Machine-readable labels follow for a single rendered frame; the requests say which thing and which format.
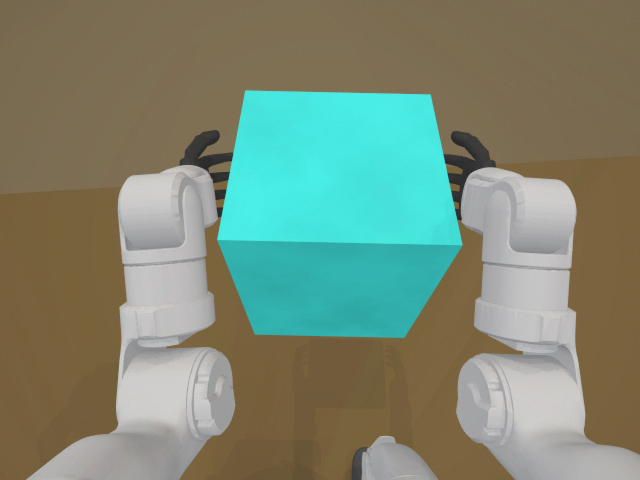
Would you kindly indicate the carton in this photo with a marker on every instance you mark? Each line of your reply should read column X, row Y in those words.
column 338, row 218

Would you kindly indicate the robot left forearm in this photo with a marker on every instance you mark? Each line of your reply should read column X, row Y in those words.
column 162, row 220

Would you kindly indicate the robot left upper arm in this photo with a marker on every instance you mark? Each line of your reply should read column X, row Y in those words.
column 171, row 401

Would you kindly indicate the robot right upper arm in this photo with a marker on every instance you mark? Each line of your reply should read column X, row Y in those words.
column 528, row 411

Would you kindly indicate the right robot thigh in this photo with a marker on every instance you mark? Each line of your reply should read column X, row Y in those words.
column 393, row 461

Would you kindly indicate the left robot hand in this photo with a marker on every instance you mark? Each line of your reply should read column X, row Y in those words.
column 196, row 148

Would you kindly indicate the right robot hand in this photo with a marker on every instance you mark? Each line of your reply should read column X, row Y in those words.
column 477, row 151

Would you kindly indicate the robot right forearm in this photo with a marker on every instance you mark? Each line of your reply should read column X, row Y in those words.
column 527, row 226

